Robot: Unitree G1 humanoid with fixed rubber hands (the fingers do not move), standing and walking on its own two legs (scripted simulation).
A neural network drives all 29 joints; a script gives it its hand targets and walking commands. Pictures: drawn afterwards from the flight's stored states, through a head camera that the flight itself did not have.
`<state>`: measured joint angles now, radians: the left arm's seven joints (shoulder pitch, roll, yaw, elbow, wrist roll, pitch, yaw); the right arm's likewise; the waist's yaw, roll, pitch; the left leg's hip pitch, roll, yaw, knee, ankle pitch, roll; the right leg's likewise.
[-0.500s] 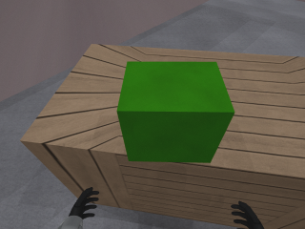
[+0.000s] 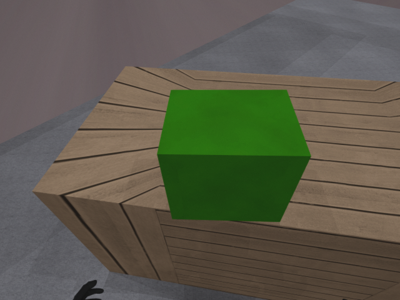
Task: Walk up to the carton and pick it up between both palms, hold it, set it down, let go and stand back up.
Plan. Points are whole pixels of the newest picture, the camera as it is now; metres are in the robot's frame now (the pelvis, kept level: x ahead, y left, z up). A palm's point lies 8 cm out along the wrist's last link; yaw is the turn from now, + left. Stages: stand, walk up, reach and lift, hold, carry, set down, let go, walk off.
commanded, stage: stand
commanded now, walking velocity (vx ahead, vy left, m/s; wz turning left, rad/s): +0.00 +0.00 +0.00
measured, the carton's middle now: (226, 157) +0.40 -0.03 +0.05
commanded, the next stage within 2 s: none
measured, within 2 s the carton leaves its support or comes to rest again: neither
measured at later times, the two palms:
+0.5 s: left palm out of the picture +0.08 +0.29 -0.11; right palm out of the picture +0.07 -0.30 -0.11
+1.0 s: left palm out of the picture +0.06 +0.28 -0.11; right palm out of the picture +0.05 -0.31 -0.11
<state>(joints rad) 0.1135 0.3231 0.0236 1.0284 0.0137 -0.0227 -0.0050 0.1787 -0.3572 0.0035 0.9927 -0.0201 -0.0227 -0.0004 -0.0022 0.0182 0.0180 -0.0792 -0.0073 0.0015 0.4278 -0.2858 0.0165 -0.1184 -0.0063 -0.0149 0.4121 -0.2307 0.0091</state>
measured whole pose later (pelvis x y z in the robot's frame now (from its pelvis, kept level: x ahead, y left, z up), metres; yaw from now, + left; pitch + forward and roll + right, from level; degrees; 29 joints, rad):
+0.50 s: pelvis -0.01 +0.00 +0.00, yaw +0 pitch -5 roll +0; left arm 0.10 0.33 0.02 1.09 0.01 -0.02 0.00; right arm 0.15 -0.36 0.00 1.05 -0.02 -0.02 -0.01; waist 0.00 0.02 0.05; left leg -0.04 0.00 0.01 0.36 -0.24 0.01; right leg -0.09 0.00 -0.01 0.35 -0.18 0.01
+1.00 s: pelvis -0.02 -0.01 +0.00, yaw -1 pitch -5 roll +0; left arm 0.09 0.33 0.01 1.11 0.00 -0.02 0.00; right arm 0.15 -0.35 0.00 1.07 -0.02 -0.01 -0.01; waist 0.00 0.02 0.06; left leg -0.06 0.01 0.01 0.35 -0.21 0.00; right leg -0.10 0.01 -0.01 0.33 -0.15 -0.01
